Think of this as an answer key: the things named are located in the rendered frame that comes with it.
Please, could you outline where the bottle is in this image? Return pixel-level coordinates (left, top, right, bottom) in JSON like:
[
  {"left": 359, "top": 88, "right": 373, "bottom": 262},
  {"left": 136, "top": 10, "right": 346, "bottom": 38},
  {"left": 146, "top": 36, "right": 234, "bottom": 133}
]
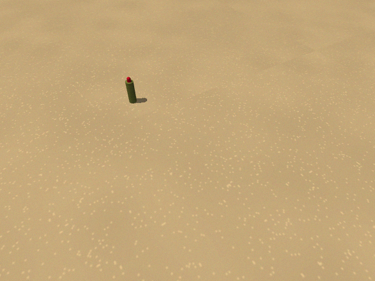
[{"left": 125, "top": 77, "right": 137, "bottom": 104}]

